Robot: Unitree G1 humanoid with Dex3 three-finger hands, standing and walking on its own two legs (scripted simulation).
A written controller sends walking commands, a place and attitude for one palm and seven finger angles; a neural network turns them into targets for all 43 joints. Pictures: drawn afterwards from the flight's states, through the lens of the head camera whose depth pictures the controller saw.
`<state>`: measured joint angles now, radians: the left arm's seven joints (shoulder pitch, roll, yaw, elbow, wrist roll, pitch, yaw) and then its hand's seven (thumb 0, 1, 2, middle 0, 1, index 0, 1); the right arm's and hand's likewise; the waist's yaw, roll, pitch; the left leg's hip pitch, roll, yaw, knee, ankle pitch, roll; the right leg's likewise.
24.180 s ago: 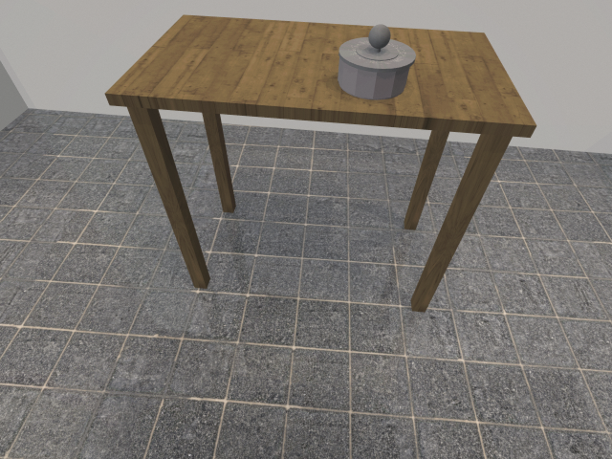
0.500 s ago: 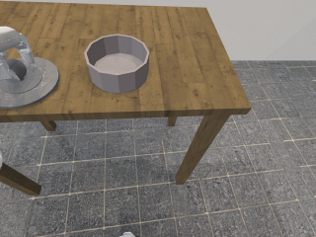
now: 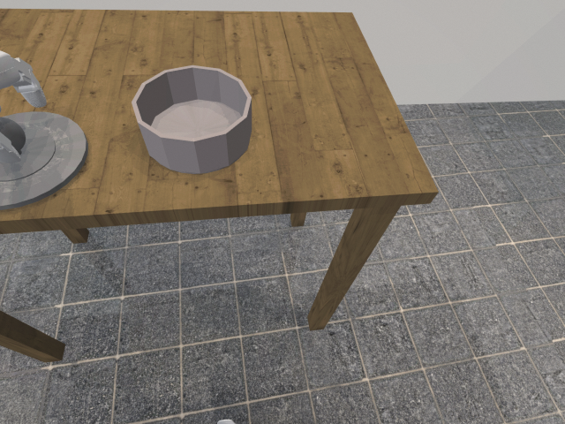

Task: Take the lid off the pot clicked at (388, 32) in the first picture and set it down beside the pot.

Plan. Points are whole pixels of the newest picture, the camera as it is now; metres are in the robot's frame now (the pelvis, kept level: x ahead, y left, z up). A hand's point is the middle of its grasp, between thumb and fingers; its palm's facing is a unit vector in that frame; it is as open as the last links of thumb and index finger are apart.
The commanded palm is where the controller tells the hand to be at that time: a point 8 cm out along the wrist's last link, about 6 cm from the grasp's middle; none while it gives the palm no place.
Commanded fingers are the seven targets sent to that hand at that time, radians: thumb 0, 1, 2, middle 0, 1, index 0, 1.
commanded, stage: raise the empty hand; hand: left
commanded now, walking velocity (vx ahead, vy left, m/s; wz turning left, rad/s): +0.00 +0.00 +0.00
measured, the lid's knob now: (2, 136) +0.48 +0.35 +0.13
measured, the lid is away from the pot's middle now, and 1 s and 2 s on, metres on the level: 0.25 0.25 0.25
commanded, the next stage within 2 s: draw the hand back to the body in 1.36 s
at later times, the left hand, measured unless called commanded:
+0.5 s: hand out of the picture +0.46 +0.34 +0.19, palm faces -0.35 -0.12 -0.93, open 11.0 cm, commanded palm +0.49 +0.33 +0.26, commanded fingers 0.00 -0.10 0.82 -0.43 -0.71 -0.43 -0.71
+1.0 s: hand out of the picture +0.46 +0.34 +0.25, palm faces -0.28 -0.12 -0.95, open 11.1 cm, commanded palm +0.49 +0.33 +0.31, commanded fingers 0.00 -0.10 0.82 -0.43 -0.71 -0.43 -0.71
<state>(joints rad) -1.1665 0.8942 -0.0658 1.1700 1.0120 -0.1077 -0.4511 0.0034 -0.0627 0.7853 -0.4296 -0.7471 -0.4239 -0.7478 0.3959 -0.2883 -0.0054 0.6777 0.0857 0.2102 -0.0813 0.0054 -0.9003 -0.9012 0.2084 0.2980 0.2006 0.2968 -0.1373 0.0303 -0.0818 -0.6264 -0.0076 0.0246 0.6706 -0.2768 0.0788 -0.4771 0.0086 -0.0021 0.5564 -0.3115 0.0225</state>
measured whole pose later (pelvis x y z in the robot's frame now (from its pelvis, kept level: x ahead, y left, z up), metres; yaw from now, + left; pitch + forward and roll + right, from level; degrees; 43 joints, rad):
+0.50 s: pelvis +0.00 -0.01 +0.00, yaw +1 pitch +12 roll -3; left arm -1.24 0.92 -0.11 1.16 1.00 -0.08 -0.51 0.00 -0.09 0.82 -0.45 -0.71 -0.44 -0.71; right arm 0.34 -0.29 0.01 0.67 0.09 0.21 -0.08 0.00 -0.90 -0.90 0.21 0.30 0.20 0.30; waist -0.13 0.03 -0.08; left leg -0.60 -0.01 0.01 0.66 -0.27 0.07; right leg -0.44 0.01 -0.02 0.54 -0.31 0.03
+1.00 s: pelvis +0.00 +0.00 +0.01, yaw +1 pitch +11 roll -3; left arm -1.36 0.93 -0.14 1.16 1.00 -0.01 -0.56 0.00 -0.09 0.82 -0.45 -0.71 -0.44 -0.71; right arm 0.35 -0.29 0.01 0.68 0.09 0.21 -0.06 0.01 -0.90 -0.90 0.21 0.30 0.20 0.30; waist -0.13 0.04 -0.07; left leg -0.55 -0.02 0.01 0.61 -0.25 0.07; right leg -0.39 0.00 -0.02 0.49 -0.29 0.03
